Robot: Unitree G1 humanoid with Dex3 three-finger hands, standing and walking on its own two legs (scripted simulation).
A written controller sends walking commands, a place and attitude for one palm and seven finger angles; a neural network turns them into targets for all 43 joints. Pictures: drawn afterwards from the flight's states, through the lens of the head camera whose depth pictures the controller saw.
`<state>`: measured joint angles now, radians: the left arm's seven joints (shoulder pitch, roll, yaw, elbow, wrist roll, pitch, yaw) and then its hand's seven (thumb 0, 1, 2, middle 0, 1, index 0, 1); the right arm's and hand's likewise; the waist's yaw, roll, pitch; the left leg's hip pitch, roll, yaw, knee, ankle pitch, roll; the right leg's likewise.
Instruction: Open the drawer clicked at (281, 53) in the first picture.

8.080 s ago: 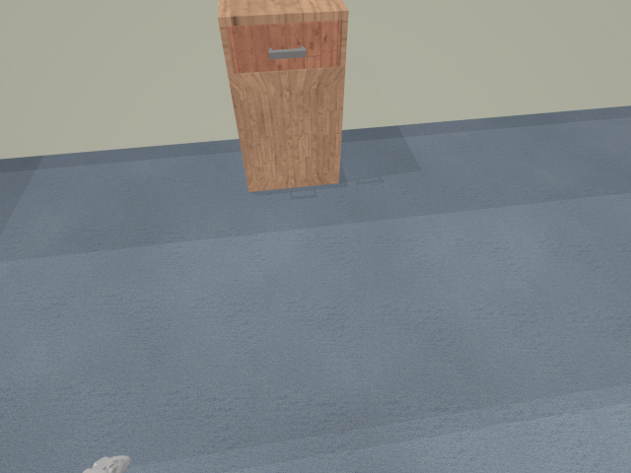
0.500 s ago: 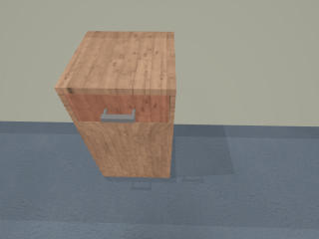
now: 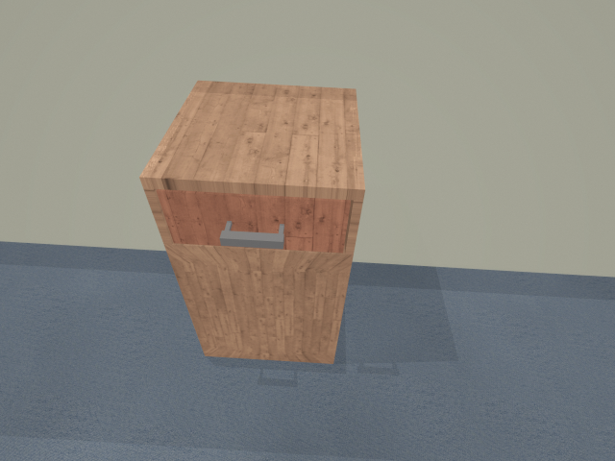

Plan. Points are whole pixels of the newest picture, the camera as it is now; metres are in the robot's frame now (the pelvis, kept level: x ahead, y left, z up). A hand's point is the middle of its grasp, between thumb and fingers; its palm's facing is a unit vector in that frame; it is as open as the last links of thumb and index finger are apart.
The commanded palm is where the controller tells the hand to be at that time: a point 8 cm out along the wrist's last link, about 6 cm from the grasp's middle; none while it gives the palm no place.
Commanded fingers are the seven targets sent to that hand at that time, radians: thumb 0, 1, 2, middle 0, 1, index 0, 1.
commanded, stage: shuffle to correct the standing spot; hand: left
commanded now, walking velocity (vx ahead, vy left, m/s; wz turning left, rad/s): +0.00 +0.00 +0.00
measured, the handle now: (253, 233) +0.58 +0.15 -0.10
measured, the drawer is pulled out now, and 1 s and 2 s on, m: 0.00 0.00 0.00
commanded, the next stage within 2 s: come to a stop and stand still in 0.50 s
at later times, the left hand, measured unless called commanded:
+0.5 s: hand out of the picture -0.05 +0.15 -0.17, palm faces +0.06 -0.99 -0.16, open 7.3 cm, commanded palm none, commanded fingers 0.00 0.90 0.90 -0.20 -0.30 -0.20 -0.30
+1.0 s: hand out of the picture +0.11 +0.14 -0.17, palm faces +0.02 -0.97 -0.25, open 7.3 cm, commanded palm none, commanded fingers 0.00 0.90 0.90 -0.20 -0.30 -0.20 -0.30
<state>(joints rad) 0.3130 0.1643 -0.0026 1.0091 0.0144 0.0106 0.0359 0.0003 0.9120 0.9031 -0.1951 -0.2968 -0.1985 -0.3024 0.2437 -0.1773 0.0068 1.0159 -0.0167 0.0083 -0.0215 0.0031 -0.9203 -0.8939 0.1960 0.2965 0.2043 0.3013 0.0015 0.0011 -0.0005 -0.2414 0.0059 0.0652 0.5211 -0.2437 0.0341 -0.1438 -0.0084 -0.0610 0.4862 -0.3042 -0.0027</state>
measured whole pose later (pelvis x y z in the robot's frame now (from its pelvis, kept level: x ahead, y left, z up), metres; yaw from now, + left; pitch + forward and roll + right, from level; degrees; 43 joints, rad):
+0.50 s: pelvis +0.02 -0.01 +0.00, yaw -1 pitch +0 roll -1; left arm 0.46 0.12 0.03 1.08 0.03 0.01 0.01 0.00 0.91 0.90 -0.19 -0.30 -0.20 -0.30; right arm 0.37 -0.17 -0.03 1.11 -0.02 0.02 -0.03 0.01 -0.91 -0.89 0.20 0.30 0.20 0.30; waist 0.00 0.02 -0.02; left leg -0.31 0.04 0.07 0.64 -0.35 0.04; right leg -0.17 0.01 -0.08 0.49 -0.33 -0.02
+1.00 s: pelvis +0.08 -0.04 -0.01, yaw -1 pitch -1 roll +0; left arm 0.26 0.16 0.05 1.01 0.03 0.01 0.04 0.02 0.94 0.90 -0.19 -0.30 -0.20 -0.30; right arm 0.28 -0.12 -0.05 1.08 -0.01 0.04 -0.03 0.01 -0.91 -0.89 0.20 0.30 0.21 0.30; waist -0.02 0.03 0.06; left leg -0.28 0.05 0.09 0.74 -0.47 0.00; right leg -0.32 -0.05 -0.12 0.60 -0.26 -0.02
